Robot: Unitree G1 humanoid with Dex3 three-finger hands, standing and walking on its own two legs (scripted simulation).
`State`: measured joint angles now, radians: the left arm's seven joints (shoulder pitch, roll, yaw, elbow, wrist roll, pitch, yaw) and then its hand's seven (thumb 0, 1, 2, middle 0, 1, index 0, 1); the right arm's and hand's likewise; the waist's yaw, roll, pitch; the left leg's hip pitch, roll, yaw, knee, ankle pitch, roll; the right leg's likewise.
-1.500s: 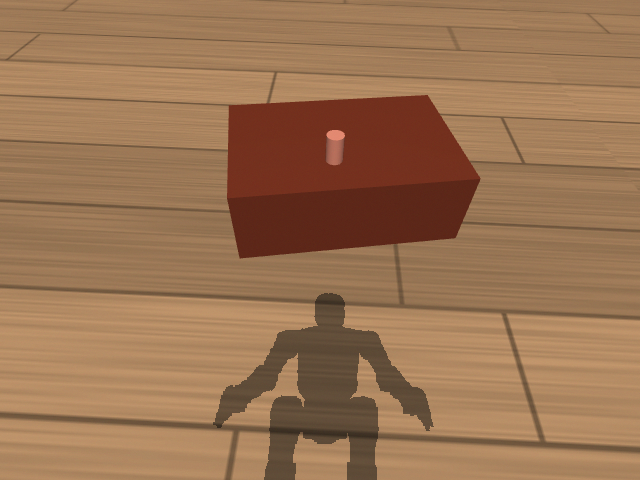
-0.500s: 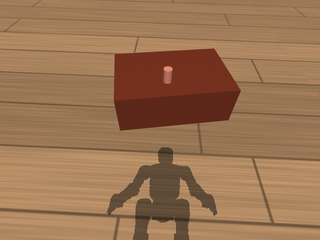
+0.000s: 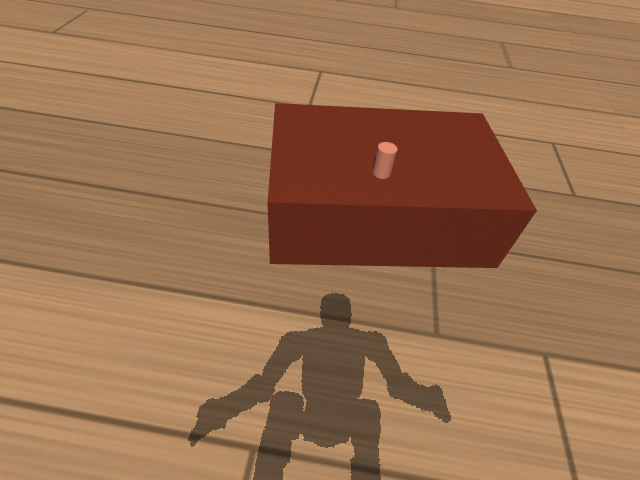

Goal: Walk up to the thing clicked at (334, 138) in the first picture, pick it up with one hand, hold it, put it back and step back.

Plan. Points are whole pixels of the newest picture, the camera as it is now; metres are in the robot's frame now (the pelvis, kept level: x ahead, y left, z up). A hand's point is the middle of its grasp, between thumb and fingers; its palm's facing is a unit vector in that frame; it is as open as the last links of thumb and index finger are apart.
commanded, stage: walk up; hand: right
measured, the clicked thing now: (384, 160) +1.19 -0.23 -0.37
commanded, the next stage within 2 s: none
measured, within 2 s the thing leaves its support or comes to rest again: neither
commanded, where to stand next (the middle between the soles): +0.70 -0.04 m, yaw +1 degrees
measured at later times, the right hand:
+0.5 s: hand (511, 436) +0.24 -0.30 -0.15, palm faces -0.02 +0.94 -0.35, open 7.4 cm
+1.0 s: hand (482, 295) +0.46 -0.29 -0.11, palm faces -0.03 +0.90 -0.43, open 7.3 cm
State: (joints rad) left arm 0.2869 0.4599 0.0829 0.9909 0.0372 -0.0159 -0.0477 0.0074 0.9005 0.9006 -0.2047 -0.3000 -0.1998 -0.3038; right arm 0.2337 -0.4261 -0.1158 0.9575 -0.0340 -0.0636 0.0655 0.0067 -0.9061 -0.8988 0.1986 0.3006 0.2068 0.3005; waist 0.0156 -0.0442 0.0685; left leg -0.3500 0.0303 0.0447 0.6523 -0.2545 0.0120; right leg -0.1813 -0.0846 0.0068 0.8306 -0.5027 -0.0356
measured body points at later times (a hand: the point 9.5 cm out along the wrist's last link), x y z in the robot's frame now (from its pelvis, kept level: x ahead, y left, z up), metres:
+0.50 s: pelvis +0.21 -0.02 +0.00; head +0.23 -0.04 +0.45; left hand +0.34 +0.28 -0.08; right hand +0.24 -0.34 -0.13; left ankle +0.10 +0.10 -0.65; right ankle +0.28 -0.13 -0.72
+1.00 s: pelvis +0.40 -0.01 +0.01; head +0.42 +0.01 +0.46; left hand +0.46 +0.31 -0.12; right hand +0.46 -0.34 -0.08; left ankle +0.42 +0.11 -0.72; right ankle +0.45 -0.15 -0.68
